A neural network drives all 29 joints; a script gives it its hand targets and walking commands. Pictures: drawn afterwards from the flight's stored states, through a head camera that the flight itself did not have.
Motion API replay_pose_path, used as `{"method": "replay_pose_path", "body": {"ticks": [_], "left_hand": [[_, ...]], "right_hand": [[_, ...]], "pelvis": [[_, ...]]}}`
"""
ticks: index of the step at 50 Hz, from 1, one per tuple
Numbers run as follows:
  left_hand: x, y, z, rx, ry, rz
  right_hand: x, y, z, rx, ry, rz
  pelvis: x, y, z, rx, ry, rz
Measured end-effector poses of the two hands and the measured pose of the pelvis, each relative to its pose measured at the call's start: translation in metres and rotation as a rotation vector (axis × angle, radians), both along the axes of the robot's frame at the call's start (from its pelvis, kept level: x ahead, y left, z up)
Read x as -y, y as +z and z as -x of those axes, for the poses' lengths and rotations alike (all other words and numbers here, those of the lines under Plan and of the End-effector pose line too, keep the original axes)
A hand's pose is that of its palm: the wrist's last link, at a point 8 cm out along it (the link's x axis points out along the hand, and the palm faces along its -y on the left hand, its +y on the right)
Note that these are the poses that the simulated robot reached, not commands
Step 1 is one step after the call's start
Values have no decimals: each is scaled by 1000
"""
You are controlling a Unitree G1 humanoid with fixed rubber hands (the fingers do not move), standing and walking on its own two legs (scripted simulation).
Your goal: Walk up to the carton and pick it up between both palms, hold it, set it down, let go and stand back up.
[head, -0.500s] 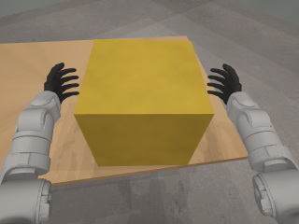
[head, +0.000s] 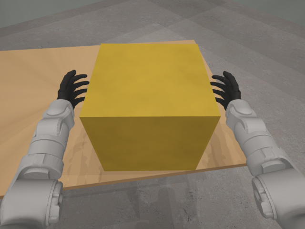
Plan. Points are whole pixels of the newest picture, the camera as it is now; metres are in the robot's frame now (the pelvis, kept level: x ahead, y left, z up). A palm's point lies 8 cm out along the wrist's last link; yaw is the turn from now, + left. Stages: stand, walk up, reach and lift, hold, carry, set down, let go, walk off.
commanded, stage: reach and lift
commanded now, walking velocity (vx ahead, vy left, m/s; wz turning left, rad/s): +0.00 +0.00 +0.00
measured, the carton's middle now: (149, 109) +0.43 +0.06 +0.07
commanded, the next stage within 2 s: none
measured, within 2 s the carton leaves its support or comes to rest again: neither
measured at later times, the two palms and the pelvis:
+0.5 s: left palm (81, 99) +0.41 +0.24 +0.12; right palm (217, 98) +0.45 -0.12 +0.12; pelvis +0.00 -0.01 +0.00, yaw +0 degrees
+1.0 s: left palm (82, 99) +0.41 +0.23 +0.12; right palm (217, 96) +0.45 -0.12 +0.12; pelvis +0.01 +0.00 +0.00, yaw +0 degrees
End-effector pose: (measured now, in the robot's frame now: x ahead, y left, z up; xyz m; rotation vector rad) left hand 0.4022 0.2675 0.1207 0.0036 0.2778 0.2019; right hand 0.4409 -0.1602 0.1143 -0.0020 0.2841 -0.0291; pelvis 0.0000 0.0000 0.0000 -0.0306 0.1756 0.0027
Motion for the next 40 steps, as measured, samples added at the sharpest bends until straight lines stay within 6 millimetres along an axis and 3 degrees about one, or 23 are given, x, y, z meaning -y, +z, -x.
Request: {"method": "replay_pose_path", "body": {"ticks": [10, 25, 40], "left_hand": [[6, 2, -4, 3, 4, 7], [32, -3, -11, 14, -2, 21], [33, -1, -10, 5, 4, 12]], "right_hand": [[-5, 6, -4, -10, -1, 1], [-36, 3, -5, -21, 5, -12], [-37, 1, -4, -8, -23, -24]], "pelvis": [[4, -1, 5, -15, -1, -2], [6, 0, 1, -11, -3, -1], [3, 0, -2, 5, -5, 2]]}}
